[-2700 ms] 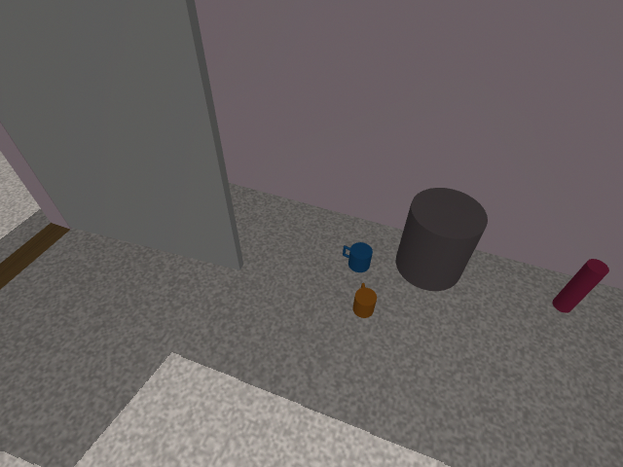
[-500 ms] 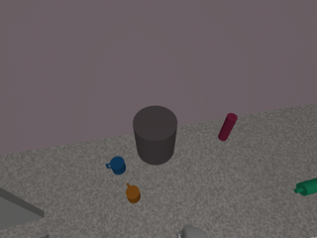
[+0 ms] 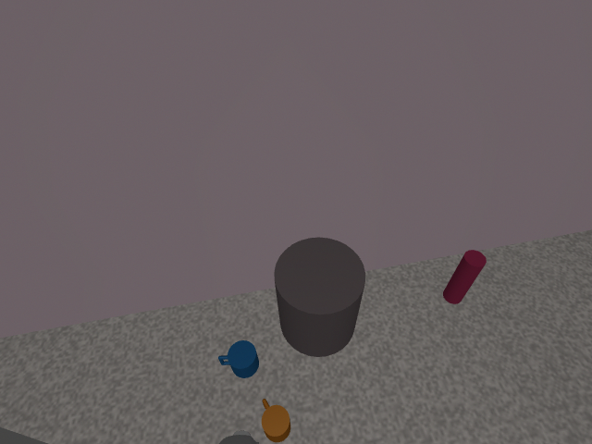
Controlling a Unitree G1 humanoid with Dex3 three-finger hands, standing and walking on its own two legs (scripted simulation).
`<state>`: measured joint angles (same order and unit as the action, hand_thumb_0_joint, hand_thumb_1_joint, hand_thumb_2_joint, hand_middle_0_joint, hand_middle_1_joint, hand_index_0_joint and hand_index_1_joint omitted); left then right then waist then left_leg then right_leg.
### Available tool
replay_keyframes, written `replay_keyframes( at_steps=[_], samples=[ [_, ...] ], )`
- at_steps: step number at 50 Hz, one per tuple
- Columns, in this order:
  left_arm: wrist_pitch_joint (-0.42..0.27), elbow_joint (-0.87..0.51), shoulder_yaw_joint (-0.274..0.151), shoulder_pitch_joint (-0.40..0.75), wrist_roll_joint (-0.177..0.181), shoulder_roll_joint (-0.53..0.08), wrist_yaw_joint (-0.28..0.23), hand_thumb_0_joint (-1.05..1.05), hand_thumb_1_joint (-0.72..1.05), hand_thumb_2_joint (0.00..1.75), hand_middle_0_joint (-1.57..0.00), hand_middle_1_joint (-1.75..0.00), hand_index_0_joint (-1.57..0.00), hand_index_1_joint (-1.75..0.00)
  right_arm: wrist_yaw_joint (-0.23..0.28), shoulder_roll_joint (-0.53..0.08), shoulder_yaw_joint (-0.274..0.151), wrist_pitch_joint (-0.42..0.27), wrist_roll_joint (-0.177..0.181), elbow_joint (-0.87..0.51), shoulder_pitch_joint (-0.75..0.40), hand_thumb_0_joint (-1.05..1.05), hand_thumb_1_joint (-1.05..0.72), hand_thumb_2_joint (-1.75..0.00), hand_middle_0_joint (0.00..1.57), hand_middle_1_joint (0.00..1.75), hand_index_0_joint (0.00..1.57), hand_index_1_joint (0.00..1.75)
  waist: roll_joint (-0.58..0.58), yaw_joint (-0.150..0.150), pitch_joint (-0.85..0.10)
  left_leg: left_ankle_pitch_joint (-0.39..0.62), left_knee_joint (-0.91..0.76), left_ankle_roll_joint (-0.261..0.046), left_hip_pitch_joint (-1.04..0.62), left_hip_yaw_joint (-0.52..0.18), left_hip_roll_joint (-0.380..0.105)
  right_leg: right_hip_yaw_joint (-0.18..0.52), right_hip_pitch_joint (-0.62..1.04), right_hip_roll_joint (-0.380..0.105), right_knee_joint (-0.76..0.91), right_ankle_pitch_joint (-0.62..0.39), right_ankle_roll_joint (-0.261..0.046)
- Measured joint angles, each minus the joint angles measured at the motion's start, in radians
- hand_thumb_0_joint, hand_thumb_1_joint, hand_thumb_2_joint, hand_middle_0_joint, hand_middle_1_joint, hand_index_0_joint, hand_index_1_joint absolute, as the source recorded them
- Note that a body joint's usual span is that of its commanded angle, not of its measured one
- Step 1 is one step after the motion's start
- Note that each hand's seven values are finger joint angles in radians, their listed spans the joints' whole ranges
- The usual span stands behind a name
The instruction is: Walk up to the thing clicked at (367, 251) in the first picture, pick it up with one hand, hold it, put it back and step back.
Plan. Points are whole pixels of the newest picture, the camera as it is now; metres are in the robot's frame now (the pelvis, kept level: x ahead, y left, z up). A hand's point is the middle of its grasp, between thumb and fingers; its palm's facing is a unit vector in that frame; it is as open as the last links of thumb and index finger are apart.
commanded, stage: walk up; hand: left
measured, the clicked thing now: (238, 359) +0.50 +0.25 -0.71
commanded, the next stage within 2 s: stand in 1.78 s
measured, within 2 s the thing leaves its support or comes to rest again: neither
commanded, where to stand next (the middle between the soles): +0.10 +0.01 m, yaw -3 degrees
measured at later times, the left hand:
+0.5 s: hand (114, 442) +0.16 +0.30 -0.14, palm faces -0.13 -0.90 -0.41, open 7.4 cm
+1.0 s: hand (145, 405) +0.21 +0.26 -0.13, palm faces -0.10 -0.94 -0.32, open 7.4 cm
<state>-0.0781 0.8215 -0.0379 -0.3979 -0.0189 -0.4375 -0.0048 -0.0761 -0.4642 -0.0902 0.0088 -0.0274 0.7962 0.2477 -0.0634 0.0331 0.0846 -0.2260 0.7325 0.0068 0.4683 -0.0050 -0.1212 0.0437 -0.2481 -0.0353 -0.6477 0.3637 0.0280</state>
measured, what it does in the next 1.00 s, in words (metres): steps on the spot: left foot, then right foot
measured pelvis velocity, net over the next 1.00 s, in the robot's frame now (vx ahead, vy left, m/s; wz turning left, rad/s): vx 0.08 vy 0.03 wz -0.09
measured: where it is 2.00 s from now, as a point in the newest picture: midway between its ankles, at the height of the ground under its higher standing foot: outside the picture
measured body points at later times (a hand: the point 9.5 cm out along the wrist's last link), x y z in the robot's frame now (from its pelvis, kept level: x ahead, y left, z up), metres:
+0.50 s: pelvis +0.07 +0.03 +0.00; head +0.10 +0.02 +0.45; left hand +0.17 +0.34 -0.11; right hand +0.09 -0.29 -0.13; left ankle +0.10 +0.16 -0.72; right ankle +0.10 -0.08 -0.72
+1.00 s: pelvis +0.08 +0.03 +0.02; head +0.10 +0.03 +0.47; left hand +0.22 +0.31 -0.11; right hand +0.12 -0.29 -0.10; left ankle +0.10 +0.16 -0.72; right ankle +0.10 -0.08 -0.72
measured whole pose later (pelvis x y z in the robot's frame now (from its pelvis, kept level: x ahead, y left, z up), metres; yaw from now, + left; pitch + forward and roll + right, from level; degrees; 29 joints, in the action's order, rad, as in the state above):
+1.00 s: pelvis +0.08 +0.03 +0.02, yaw -5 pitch -2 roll +0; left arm 0.01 1.08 -0.01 -0.07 0.00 -0.35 0.02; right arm -0.01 -0.39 0.02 -0.04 -0.01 1.09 0.15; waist 0.01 -0.01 0.05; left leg -0.23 0.43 0.03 0.17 0.06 -0.05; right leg -0.02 -0.22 0.00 -0.45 0.20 -0.02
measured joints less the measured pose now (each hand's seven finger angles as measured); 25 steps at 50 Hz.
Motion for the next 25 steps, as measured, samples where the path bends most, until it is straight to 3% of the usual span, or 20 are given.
replay_keyframes(
  at_steps=[2,3,6,9,15,18,21,23,25],
  samples=[
    [0.014,0.006,-0.002,0.008,0.000,-0.020,-0.005,0.00,0.90,0.90,-0.21,-0.30,-0.21,-0.30,0.012,0.012,-0.002,-0.015,0.001,0.011,-0.007,0.00,-0.90,-0.89,0.20,0.30,0.20,0.29,0.037,-0.003,0.000,-0.003,-0.049,0.011,-0.047,0.020,0.035,0.018,-0.028,-0.030,-0.086,0.059,0.001],
    [0.023,0.012,-0.006,0.021,0.002,-0.028,-0.009,0.00,0.90,0.90,-0.21,-0.30,-0.20,-0.30,0.017,0.027,0.000,-0.023,-0.002,0.015,-0.014,0.00,-0.90,-0.89,0.20,0.30,0.20,0.29,0.067,-0.002,0.011,-0.023,-0.024,0.015,-0.047,0.039,0.052,0.045,-0.052,-0.041,-0.151,0.077,-0.022],
    [0.037,0.032,-0.001,0.043,0.006,-0.029,-0.018,0.00,0.90,0.90,-0.20,-0.30,-0.20,-0.30,0.013,0.060,0.025,-0.039,0.009,0.013,-0.016,0.00,-0.90,-0.89,0.20,0.30,0.20,0.29,0.088,-0.008,0.023,-0.061,0.008,0.003,-0.060,0.061,0.040,0.054,-0.144,0.019,-0.385,0.128,-0.062],
    [0.039,0.054,0.003,0.058,0.013,-0.033,-0.006,0.00,0.90,0.90,-0.20,-0.30,-0.20,-0.30,0.018,0.094,0.046,-0.046,0.014,0.015,0.002,0.00,-0.90,-0.89,0.21,0.30,0.21,0.29,0.112,-0.029,0.020,-0.046,-0.059,-0.004,-0.114,0.076,0.041,0.021,-0.207,0.037,-0.470,0.074,-0.071],
    [0.053,0.059,-0.002,0.082,0.011,-0.006,0.017,0.00,0.90,0.90,-0.20,-0.30,-0.20,-0.30,0.036,0.081,0.061,-0.059,0.016,0.030,0.055,0.00,-0.90,-0.89,0.21,0.30,0.21,0.30,0.114,-0.044,0.015,-0.037,-0.141,-0.018,-0.183,0.112,0.058,-0.016,-0.219,0.007,-0.294,0.011,-0.047],
    [0.064,0.068,-0.005,0.104,0.007,0.009,0.022,0.00,0.90,0.90,-0.20,-0.30,-0.20,-0.30,0.047,0.063,0.061,-0.057,0.014,0.037,0.062,0.00,-0.90,-0.89,0.21,0.30,0.21,0.30,0.098,-0.050,0.021,-0.061,-0.118,-0.015,-0.185,0.126,0.057,-0.038,-0.185,-0.004,-0.174,0.001,-0.050],
    [0.064,0.074,-0.010,0.127,0.005,0.017,0.019,0.00,0.90,0.90,-0.20,-0.30,-0.20,-0.30,0.054,0.051,0.065,-0.046,0.019,0.047,0.055,0.01,-0.90,-0.89,0.21,0.30,0.21,0.30,0.081,-0.050,0.025,-0.105,-0.050,-0.003,-0.163,0.131,0.044,-0.058,-0.114,0.007,-0.039,-0.069,-0.064],
    [0.061,0.087,-0.013,0.153,0.000,0.038,0.014,0.00,0.90,0.90,-0.20,-0.30,-0.20,-0.30,0.062,0.045,0.065,-0.034,0.029,0.066,0.033,0.01,-0.90,-0.89,0.21,0.30,0.21,0.30,0.036,-0.049,0.039,-0.132,0.001,0.004,-0.151,0.112,0.008,-0.074,-0.094,0.040,-0.023,-0.086,-0.051],
    [0.060,0.087,-0.004,0.169,-0.001,0.046,0.015,0.00,0.90,0.90,-0.20,-0.30,-0.20,-0.30,0.071,0.057,0.071,-0.024,0.036,0.081,0.017,0.01,-0.90,-0.89,0.21,0.30,0.21,0.29,0.034,-0.047,0.033,-0.198,0.020,-0.009,-0.143,0.079,0.031,-0.073,-0.099,0.039,-0.035,-0.074,-0.052]
  ],
)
